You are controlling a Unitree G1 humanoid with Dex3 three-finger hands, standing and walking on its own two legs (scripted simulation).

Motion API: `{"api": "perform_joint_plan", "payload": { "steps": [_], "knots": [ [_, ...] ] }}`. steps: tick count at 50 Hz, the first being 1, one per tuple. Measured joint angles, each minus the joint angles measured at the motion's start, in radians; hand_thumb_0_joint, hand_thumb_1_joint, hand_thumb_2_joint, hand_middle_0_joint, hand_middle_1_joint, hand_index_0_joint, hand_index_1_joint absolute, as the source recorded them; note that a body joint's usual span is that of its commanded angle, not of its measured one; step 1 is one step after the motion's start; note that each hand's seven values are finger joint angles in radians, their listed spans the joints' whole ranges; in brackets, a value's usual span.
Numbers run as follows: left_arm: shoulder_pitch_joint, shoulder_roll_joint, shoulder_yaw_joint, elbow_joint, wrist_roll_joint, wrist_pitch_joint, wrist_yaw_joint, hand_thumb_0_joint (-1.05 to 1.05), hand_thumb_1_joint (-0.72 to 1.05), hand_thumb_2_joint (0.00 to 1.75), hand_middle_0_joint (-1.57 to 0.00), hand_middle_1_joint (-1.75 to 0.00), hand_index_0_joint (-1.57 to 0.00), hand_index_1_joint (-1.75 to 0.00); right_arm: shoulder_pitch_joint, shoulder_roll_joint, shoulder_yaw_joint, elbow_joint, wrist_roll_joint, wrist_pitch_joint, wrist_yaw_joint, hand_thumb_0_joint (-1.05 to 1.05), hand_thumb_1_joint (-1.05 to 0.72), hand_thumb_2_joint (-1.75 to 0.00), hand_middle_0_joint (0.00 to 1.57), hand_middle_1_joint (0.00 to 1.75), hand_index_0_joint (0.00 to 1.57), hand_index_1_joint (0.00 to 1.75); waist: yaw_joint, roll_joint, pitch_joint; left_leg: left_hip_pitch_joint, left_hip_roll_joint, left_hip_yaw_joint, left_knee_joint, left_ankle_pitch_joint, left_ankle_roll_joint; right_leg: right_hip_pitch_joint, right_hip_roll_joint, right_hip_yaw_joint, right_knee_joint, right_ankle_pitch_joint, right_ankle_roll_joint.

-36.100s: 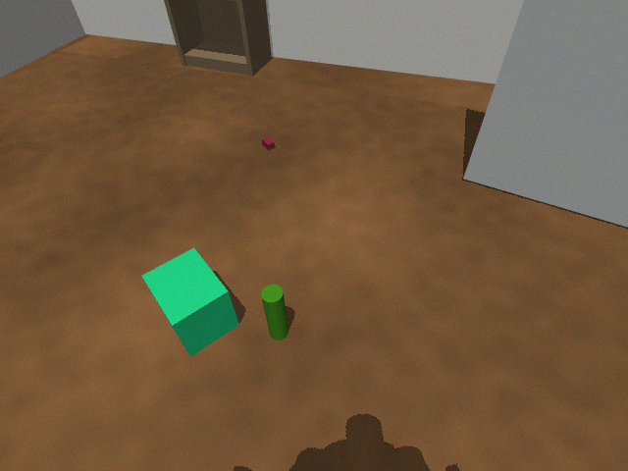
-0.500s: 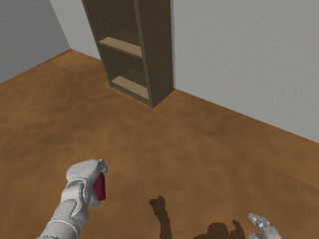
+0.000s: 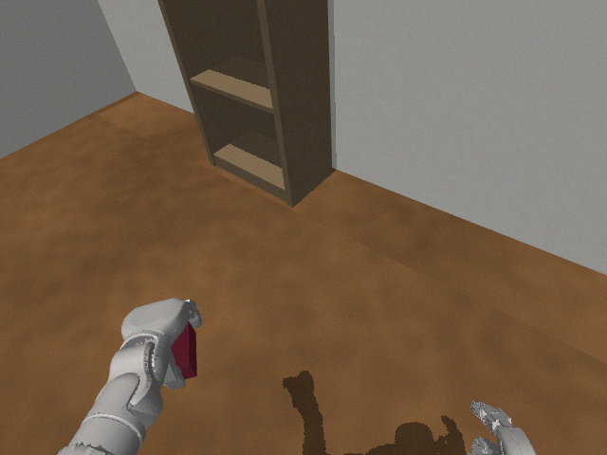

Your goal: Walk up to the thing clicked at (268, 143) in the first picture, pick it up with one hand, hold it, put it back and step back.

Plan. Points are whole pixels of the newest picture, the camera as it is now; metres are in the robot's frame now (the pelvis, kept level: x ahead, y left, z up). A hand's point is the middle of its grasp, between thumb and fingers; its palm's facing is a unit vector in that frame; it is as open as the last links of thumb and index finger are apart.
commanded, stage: hold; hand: left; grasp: from above
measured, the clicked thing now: (179, 351) +0.31 +0.23 -0.06
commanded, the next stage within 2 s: crouch in 0.32 s
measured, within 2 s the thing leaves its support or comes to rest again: neither
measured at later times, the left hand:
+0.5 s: hand (170, 351) +0.30 +0.23 -0.03, palm faces -0.45 -0.13 -0.89, open 10.2 cm
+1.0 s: hand (202, 374) +0.34 +0.24 -0.22, palm faces -0.42 -0.01 -0.91, open 10.2 cm
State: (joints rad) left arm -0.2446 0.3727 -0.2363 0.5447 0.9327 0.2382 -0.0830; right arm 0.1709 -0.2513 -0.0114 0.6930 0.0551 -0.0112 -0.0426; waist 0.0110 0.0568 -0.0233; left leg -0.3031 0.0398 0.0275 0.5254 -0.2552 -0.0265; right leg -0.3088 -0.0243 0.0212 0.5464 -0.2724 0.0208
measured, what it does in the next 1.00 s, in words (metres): lowers itself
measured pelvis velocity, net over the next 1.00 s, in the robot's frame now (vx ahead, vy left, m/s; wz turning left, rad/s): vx -0.04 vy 0.01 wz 0.01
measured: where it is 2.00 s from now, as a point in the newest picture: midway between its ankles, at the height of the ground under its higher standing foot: outside the picture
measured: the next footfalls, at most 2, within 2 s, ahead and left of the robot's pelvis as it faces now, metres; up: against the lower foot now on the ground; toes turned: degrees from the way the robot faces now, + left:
none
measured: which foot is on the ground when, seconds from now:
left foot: down 0.00-1.00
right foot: down 0.00-1.00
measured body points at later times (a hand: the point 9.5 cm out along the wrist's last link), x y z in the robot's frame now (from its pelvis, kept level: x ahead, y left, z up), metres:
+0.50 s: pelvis +0.00 +0.00 +0.00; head +0.02 -0.02 +0.45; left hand +0.32 +0.23 +0.02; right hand +0.15 -0.24 -0.11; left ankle +0.01 +0.14 -0.73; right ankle +0.01 -0.13 -0.73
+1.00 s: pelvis -0.04 +0.01 -0.10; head +0.08 +0.02 +0.33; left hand +0.35 +0.24 -0.17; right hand +0.04 -0.28 -0.22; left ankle +0.01 +0.14 -0.73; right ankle +0.01 -0.13 -0.73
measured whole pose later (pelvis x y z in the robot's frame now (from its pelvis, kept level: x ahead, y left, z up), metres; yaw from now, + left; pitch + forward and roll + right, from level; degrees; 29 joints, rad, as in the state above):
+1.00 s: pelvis -0.04 +0.01 -0.10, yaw +0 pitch +22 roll -2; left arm -0.63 0.37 -0.12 1.20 1.10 0.07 0.37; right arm 0.22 -0.28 -0.07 0.74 -0.02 -0.01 0.00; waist -0.11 0.01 -0.13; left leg -1.14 0.05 -0.03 1.22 -0.48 -0.02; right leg -1.11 -0.01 0.00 1.20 -0.48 0.03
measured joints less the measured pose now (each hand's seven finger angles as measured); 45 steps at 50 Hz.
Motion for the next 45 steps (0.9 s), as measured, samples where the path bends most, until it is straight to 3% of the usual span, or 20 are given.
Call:
{"api": "perform_joint_plan", "payload": {
  "steps": [24, 28, 36, 41, 45],
  "knots": [
    [-0.008, -0.009, 0.006, 0.033, 0.013, -0.013, 0.007, 0.0, 0.06, 0.43, -0.8, -0.4, -0.68, -0.43, 0.021, 0.003, -0.011, -0.004, -0.001, 0.02, 0.011, 0.01, -0.9, -0.9, 0.2, 0.3, 0.2, 0.3, -0.002, -0.002, -0.002, 0.013, -0.001, 0.003, -0.019, 0.002, 0.004, 0.016, -0.001, 0.003, -0.028, 0.008, 0.003],
    [-0.006, -0.014, 0.009, 0.056, 0.022, -0.035, 0.026, 0.0, 0.06, 0.42, -0.8, -0.41, -0.67, -0.43, 0.02, 0.002, -0.011, -0.004, -0.002, 0.021, 0.012, 0.01, -0.89, -0.9, 0.2, 0.3, 0.2, 0.3, -0.004, -0.005, 0.001, 0.006, -0.001, 0.002, -0.015, 0.003, 0.003, 0.009, -0.001, 0.002, -0.022, 0.007, 0.003],
    [-0.07, -0.029, 0.033, 0.254, 0.072, -0.122, 0.167, -0.01, 0.06, 0.41, -0.81, -0.39, -0.68, -0.43, 0.01, 0.004, -0.019, -0.006, -0.017, 0.025, 0.031, 0.0, -0.88, -0.89, 0.2, 0.3, 0.2, 0.3, -0.027, -0.034, 0.008, -0.118, 0.0, -0.013, 0.085, -0.023, 0.001, -0.108, 0.0, -0.009, 0.072, -0.02, 0.001],
    [-0.167, -0.036, 0.052, 0.419, 0.117, -0.149, 0.302, -0.01, 0.06, 0.4, -0.82, -0.39, -0.68, -0.43, 0.013, -0.007, -0.037, 0.012, -0.038, 0.022, 0.045, 0.0, -0.88, -0.89, 0.2, 0.3, 0.2, 0.3, -0.046, -0.053, -0.023, -0.335, 0.004, -0.027, 0.267, -0.082, -0.003, -0.316, 0.003, -0.015, 0.243, -0.075, 0.002],
    [-0.266, -0.026, 0.077, 0.537, 0.148, -0.165, 0.376, -0.01, 0.07, 0.38, -0.81, -0.39, -0.68, -0.43, 0.025, -0.019, -0.052, 0.027, -0.054, 0.012, 0.048, 0.0, -0.88, -0.89, 0.2, 0.3, 0.2, 0.3, -0.074, -0.061, -0.065, -0.561, 0.007, -0.04, 0.465, -0.148, -0.003, -0.534, 0.007, -0.018, 0.429, -0.134, 0.006]
  ]
}}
